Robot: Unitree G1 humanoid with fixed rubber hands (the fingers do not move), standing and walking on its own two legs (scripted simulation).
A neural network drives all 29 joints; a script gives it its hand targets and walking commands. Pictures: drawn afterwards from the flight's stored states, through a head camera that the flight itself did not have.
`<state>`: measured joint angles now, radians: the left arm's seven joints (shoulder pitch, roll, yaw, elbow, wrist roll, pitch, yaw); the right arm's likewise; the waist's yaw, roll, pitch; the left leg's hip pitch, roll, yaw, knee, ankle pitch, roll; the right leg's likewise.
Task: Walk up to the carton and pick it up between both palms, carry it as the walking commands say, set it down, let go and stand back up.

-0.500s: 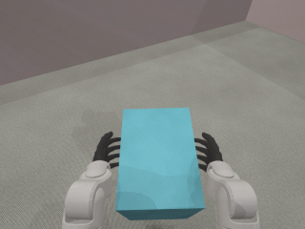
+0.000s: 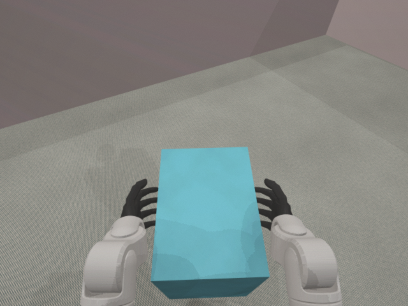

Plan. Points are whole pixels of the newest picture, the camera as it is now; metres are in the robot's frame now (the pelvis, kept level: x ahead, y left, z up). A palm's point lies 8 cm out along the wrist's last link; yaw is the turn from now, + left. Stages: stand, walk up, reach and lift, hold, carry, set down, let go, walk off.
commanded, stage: carry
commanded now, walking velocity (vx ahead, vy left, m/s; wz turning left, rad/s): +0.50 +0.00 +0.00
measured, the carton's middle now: (206, 227) +0.29 +0.00 +0.01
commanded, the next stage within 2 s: none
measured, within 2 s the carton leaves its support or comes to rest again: neither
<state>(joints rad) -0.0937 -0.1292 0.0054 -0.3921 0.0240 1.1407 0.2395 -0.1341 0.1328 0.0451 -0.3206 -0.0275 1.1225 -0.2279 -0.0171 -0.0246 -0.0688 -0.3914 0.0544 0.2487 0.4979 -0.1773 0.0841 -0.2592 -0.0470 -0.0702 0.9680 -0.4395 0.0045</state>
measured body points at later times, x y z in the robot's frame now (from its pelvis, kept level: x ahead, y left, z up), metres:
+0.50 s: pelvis +0.30 -0.05 +0.00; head +0.33 -0.05 +0.45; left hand +0.57 +0.09 +0.06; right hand +0.59 -0.16 +0.06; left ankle +0.18 +0.07 -0.66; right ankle +0.35 -0.12 -0.73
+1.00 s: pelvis +0.47 -0.03 +0.02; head +0.48 -0.03 +0.47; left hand +0.76 +0.10 +0.10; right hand +0.75 -0.16 +0.10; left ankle +0.45 +0.07 -0.72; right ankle +0.35 -0.13 -0.71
